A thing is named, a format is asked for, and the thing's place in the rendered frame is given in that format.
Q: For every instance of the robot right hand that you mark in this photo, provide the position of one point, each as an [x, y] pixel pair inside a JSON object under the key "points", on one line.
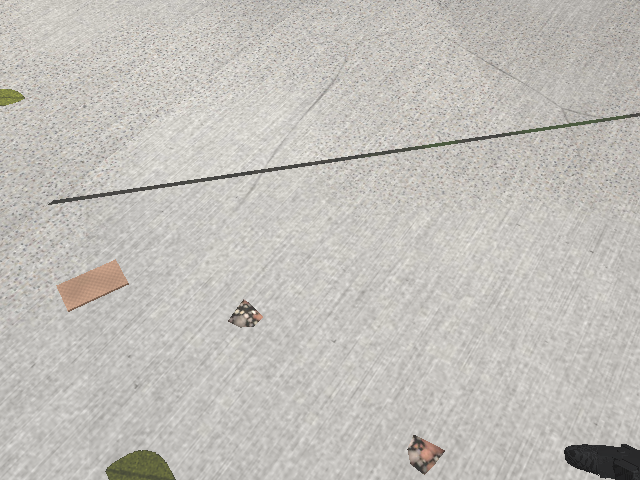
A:
{"points": [[619, 463]]}

